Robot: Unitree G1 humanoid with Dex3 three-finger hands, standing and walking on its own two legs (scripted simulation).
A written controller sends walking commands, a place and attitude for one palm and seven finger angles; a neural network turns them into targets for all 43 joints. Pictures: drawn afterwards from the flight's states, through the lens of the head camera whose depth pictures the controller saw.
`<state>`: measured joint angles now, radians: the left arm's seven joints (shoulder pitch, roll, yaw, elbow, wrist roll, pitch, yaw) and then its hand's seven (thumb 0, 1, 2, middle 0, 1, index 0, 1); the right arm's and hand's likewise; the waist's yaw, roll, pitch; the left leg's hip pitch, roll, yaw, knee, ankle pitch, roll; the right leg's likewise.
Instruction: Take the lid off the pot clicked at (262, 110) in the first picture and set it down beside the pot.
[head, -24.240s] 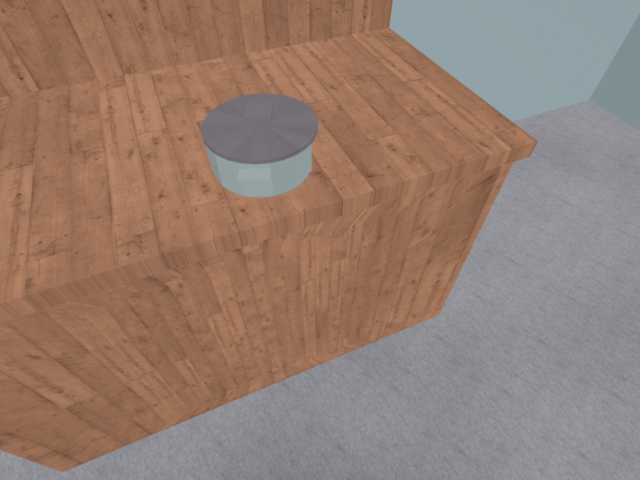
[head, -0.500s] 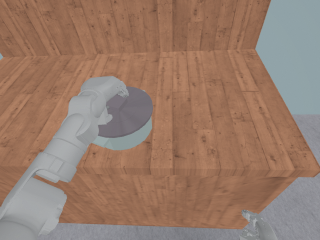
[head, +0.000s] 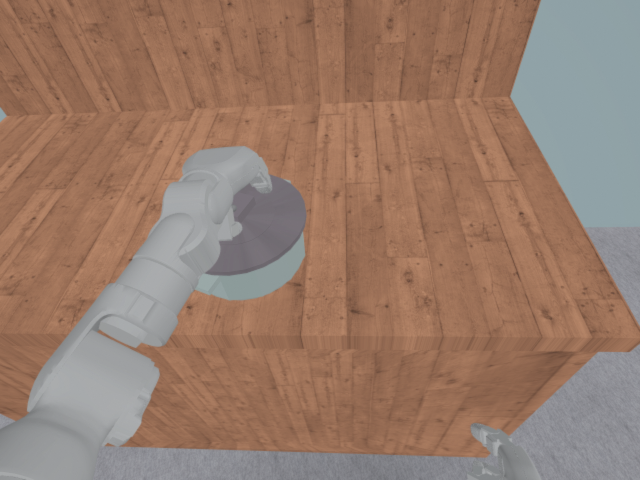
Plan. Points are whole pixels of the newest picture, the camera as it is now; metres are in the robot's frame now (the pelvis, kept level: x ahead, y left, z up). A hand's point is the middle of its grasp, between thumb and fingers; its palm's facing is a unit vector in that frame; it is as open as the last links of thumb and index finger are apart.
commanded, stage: close the fingers and squeeze the knob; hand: left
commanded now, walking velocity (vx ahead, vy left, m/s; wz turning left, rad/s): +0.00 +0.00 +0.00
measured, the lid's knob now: (233, 206) +0.45 +0.13 +0.11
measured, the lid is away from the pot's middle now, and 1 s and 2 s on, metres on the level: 0.01 0.00 0.01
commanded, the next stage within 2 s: lift the lid straight up in 1.38 s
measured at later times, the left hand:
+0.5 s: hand (220, 214) +0.42 +0.14 +0.13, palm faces -0.26 -0.07 -0.96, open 8.7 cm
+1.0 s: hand (223, 211) +0.42 +0.14 +0.13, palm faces -0.29 -0.06 -0.96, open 8.0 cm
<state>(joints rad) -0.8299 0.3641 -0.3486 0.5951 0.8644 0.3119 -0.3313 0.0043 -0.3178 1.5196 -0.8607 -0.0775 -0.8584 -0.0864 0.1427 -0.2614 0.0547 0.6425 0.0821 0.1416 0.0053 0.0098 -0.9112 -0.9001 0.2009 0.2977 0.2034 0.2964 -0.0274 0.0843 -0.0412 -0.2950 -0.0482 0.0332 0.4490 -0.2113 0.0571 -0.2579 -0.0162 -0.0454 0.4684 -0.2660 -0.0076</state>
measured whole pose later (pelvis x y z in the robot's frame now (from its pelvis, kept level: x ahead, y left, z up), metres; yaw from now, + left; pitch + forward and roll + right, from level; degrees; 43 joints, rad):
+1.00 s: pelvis +0.00 +0.00 +0.00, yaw +0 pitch +3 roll +0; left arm -0.81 0.40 -0.34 0.56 0.86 0.32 -0.36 0.03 0.17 0.99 -0.79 -0.91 -0.63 -0.83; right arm 0.14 -0.27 0.05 0.64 0.08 0.14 0.00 0.01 -0.91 -0.90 0.20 0.30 0.20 0.30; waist -0.02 0.08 -0.03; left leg -0.29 -0.04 0.03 0.45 -0.21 0.06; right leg -0.24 -0.01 -0.05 0.46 -0.26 -0.01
